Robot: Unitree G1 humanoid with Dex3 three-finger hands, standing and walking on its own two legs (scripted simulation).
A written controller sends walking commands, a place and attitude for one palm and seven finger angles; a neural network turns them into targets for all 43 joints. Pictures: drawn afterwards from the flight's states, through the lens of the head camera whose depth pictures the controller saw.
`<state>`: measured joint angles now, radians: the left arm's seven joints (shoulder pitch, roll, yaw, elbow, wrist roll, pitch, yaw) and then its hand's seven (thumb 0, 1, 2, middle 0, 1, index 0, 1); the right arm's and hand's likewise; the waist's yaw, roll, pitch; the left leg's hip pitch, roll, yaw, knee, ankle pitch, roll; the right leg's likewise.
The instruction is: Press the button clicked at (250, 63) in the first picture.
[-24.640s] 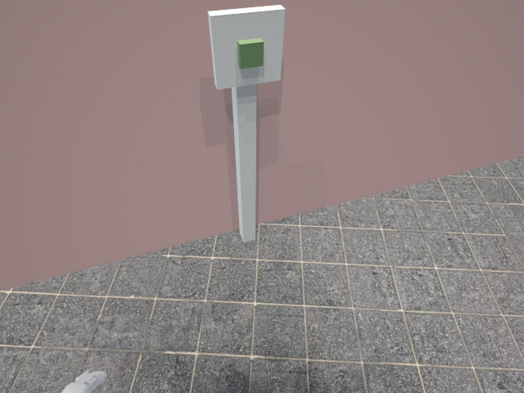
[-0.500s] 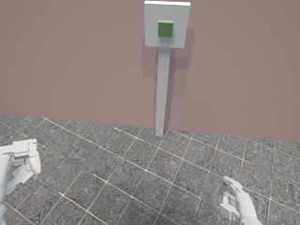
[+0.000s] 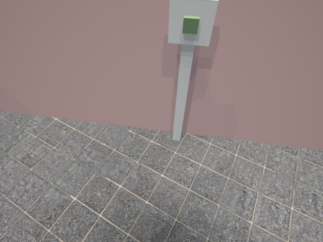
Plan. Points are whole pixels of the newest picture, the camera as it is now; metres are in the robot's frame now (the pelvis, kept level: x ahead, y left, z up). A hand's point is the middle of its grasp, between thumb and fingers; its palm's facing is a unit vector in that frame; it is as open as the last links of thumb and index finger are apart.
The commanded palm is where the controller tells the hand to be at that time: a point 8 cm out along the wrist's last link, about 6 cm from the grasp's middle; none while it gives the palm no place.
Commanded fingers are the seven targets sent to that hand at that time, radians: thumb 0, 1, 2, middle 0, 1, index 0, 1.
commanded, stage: let the arm hang, fingers relaxed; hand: left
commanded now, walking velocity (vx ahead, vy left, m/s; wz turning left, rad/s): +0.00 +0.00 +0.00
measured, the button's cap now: (190, 24) +0.87 -0.07 +0.12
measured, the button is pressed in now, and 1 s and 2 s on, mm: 0 0 0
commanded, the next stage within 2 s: stand and wait in 0.56 s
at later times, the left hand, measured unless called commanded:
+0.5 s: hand out of the picture +0.00 +0.14 -0.17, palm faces +0.00 -0.99 -0.16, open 7.3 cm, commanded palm none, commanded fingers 0.00 0.90 0.90 -0.20 -0.30 -0.20 -0.30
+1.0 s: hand out of the picture +0.02 +0.14 -0.17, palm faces +0.01 -0.98 -0.19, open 7.3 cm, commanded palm none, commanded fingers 0.00 0.90 0.90 -0.20 -0.30 -0.20 -0.30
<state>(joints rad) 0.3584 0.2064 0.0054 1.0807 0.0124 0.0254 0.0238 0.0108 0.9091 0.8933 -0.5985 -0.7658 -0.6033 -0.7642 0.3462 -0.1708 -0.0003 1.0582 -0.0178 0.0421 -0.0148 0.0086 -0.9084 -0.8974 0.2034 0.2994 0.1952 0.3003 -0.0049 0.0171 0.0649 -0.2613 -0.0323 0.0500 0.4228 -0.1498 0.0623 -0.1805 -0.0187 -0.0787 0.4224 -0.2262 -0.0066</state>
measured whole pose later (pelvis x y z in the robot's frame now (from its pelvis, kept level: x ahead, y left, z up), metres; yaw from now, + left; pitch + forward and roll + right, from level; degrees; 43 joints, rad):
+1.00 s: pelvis +0.03 -0.02 +0.00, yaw -1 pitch -1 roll +0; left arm 0.29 0.11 0.00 1.16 0.00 -0.02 0.05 0.00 0.91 0.89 -0.20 -0.29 -0.20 -0.30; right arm 0.29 -0.11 0.00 1.15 -0.01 0.00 -0.03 0.00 -0.91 -0.90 0.20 0.30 0.19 0.30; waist -0.02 0.01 0.06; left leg -0.19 -0.01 0.06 0.39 -0.19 0.03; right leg -0.12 0.00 -0.06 0.40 -0.26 -0.03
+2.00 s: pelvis +0.06 -0.04 +0.00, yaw -1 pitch -1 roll +1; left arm 0.27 0.13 0.01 1.16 0.00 -0.02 0.04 0.00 0.91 0.89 -0.20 -0.29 -0.20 -0.30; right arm 0.26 -0.14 0.00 1.16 -0.01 0.00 -0.04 0.00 -0.91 -0.90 0.20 0.30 0.19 0.30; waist -0.01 0.01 0.06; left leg -0.13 0.00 0.06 0.36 -0.21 0.01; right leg -0.06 0.02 -0.06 0.35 -0.28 -0.04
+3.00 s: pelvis +0.21 -0.11 -0.02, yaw -9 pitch +2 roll -1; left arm 0.03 0.20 0.06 0.97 0.02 -0.01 -0.04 0.01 0.91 0.89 -0.20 -0.29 -0.20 -0.30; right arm 0.49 -0.11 -0.02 1.16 -0.03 -0.04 -0.04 0.00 -0.91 -0.90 0.21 0.30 0.20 0.30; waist -0.06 0.02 0.15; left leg 0.08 0.17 0.19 0.39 -0.46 -0.10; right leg -0.54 -0.04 -0.10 0.69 -0.17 -0.05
